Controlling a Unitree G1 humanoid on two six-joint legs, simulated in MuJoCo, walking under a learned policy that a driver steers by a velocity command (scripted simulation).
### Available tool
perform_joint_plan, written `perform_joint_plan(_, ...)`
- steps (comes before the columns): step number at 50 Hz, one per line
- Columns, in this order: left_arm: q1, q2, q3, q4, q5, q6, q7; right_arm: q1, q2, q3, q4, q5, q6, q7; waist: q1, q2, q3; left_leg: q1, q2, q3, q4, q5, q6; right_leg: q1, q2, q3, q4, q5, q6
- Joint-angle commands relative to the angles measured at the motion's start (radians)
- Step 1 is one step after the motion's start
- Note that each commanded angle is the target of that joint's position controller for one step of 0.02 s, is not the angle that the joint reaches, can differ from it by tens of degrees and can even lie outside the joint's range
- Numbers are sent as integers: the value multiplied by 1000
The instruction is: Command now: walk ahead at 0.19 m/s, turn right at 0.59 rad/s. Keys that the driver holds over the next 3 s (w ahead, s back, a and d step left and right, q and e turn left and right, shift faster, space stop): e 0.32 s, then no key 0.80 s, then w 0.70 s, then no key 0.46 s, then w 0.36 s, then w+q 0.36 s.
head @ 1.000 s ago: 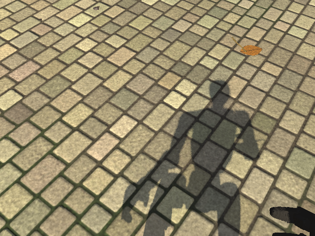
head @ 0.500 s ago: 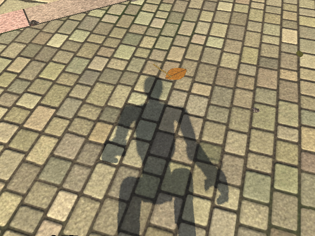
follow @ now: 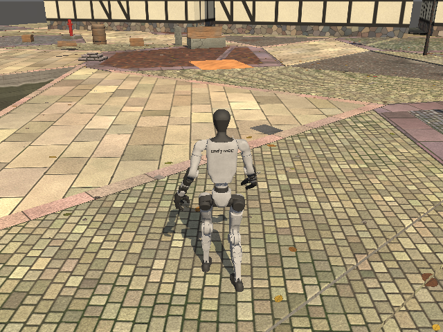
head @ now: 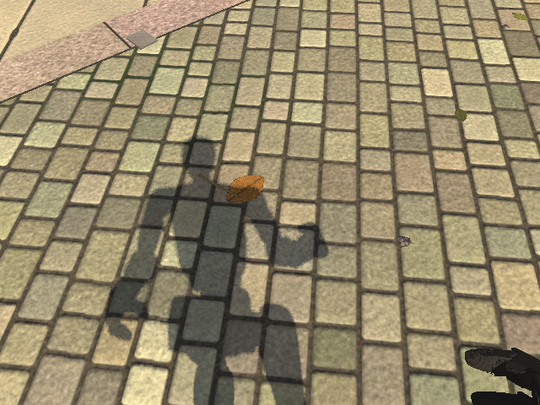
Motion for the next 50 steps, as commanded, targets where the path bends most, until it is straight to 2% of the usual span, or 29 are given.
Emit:
perform_joint_plan(1,156,-2,-12,-96,13,-16,-1,215,-213,-62,-35,-37,3,-13,-41,274,-402,751,480,-494,32,672,281,-388,34,2,571,-344,63)
perform_joint_plan(2,208,115,3,-73,-6,-9,-7,196,-195,-67,-31,5,22,-11,-42,248,-434,723,518,-609,-3,336,329,-469,-63,-10,718,-248,90)
perform_joint_plan(3,79,167,21,-76,-16,9,-3,150,-122,-50,-57,9,38,-21,-85,144,-314,626,429,-467,-46,116,283,-520,-101,-53,759,-150,116)
perform_joint_plan(4,-7,174,27,-91,-13,31,5,106,-88,-34,-60,3,56,-27,-92,74,-232,508,363,-346,-75,-17,240,-525,-127,-89,736,-76,126)
perform_joint_plan(5,-44,166,30,-104,-8,50,11,69,-78,-27,-60,1,68,-30,-83,68,-156,388,316,-266,-107,-61,224,-501,-150,-101,709,-44,133)
perform_joint_plan(6,-39,135,25,-113,-8,62,10,44,-97,-31,-50,-4,75,-34,-59,98,-107,279,280,-194,-142,-76,214,-444,-160,-124,662,-18,133)
perform_joint_plan(7,-29,102,17,-115,-6,67,10,40,-107,-36,-43,-9,75,-36,-54,119,-86,223,249,-127,-169,-68,210,-399,-158,-153,610,3,131)
perform_joint_plan(9,-34,68,8,-121,0,62,11,49,-117,-44,-26,-9,73,-39,-59,124,-103,239,257,-70,-180,9,234,-376,-163,-179,519,20,130)
perform_joint_plan(13,-99,63,-1,-146,7,58,-4,39,-151,-58,-9,5,86,-44,-77,104,-151,279,313,-20,-187,19,261,-314,-204,-190,345,105,114)
perform_joint_plan(18,-137,77,3,-166,9,63,-27,55,-183,-67,21,25,104,-32,-87,116,-124,280,327,25,-166,-77,236,-201,-182,-237,134,114,68)
perform_joint_plan(20,-84,67,5,-143,14,60,-34,49,-179,-63,38,44,112,-29,-49,101,-126,263,304,54,-93,-104,191,-83,-143,-271,-68,209,27)
perform_joint_plan(21,-60,87,12,-132,20,58,-32,88,-151,-55,61,49,114,-26,-45,73,-120,210,270,86,-33,-166,134,5,-136,-246,-166,274,-2)
perform_joint_plan(22,-50,156,27,-141,24,55,-21,122,-86,-35,66,25,113,-17,-73,-119,-119,81,181,188,167,-336,33,109,-298,-20,-273,451,-61)
perform_joint_plan(23,-101,231,34,-174,38,54,-12,94,-69,-26,24,-2,107,-17,-84,-336,-84,-125,44,210,340,-647,-49,91,-511,247,-312,550,-234)
perform_joint_plan(24,-83,184,23,-170,59,35,-14,23,-141,-49,22,4,109,-27,-17,-235,-104,-106,63,84,534,-675,-56,14,-513,224,-315,549,-288)
perform_joint_plan(25,-122,153,9,-159,61,17,-16,42,-147,-57,33,24,116,-27,-49,-207,-97,-103,69,54,599,-618,-50,-4,-460,137,-306,548,-253)
perform_joint_plan(27,-212,112,-3,-155,34,0,-16,97,-140,-63,79,16,127,-36,-87,-165,-95,-96,79,41,605,-501,-59,2,-378,31,-284,557,-170)
perform_joint_plan(29,-237,68,-23,-146,36,-4,-12,126,-118,-58,96,16,129,-35,-109,-150,-115,-15,71,48,593,-433,-76,-25,-342,-32,-265,687,-164)
perform_joint_plan(32,-229,64,-23,-127,35,1,-12,98,-72,-33,95,23,127,-29,-84,-156,-118,68,74,59,374,-419,-80,6,-321,-52,-241,664,-161)
perform_joint_plan(34,-203,78,-18,-105,35,8,-15,82,-78,-28,90,25,127,-26,-61,-162,-115,116,68,67,274,-450,-75,17,-343,-10,-234,630,-183)
perform_joint_plan(36,-214,68,-24,-88,29,12,-17,107,-84,-27,103,28,125,-23,-74,-160,-104,185,61,74,130,-382,-62,1,-341,13,-225,578,-177)
perform_joint_plan(37,-221,55,-30,-76,21,12,-19,134,-76,-22,116,22,121,-20,-99,-144,-94,257,56,81,-15,-249,-47,-25,-320,5,-217,530,-149)
perform_joint_plan(38,-192,42,-34,-59,20,6,-20,148,-93,-21,124,6,118,-19,-99,-111,-97,339,77,47,-77,-109,-29,-60,-293,0,-218,452,-103)
perform_joint_plan(39,-161,30,-39,-51,36,-4,-24,160,-148,-29,124,-5,116,-23,-68,-26,-108,405,149,-23,-53,73,0,-102,-238,-38,-183,344,-54)
perform_joint_plan(40,-127,31,-33,-48,40,-10,-29,130,-186,-42,145,9,116,-23,-18,101,-94,338,147,-5,-7,-43,44,-87,-174,-109,-207,271,-16)
perform_joint_plan(41,-188,56,-31,-39,47,-9,-27,110,-123,-30,137,15,112,-17,-66,76,-71,266,126,-3,-33,-174,51,-41,-157,-130,-187,252,10)
perform_joint_plan(42,-225,57,-26,-42,41,-4,-23,107,-98,-21,144,8,106,-17,-75,63,-56,239,119,-1,-49,-228,37,-31,-157,-135,-174,254,11)
perform_joint_plan(45,-221,31,-27,-27,37,15,-13,113,-88,-14,169,7,89,-23,-77,48,-36,232,103,16,-52,-237,11,-30,-164,-126,-179,300,0)
perform_joint_plan(50,-202,20,-22,22,33,11,-8,128,-87,-8,206,10,89,-35,-86,0,-24,248,92,24,-47,-249,11,-36,-163,-129,-190,311,7)
Next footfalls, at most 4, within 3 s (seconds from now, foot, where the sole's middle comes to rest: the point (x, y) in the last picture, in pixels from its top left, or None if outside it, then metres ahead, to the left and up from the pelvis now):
0.44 right None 0.09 -0.13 -0.76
0.76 left None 0.14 0.11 -0.76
1.80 left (307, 384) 0.52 -0.01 -0.76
2.24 right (410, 377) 0.55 -0.25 -0.76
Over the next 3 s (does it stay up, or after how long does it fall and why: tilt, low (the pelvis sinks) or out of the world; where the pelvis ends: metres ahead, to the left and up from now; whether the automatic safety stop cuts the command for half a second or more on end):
stays up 0.71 -0.23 0.02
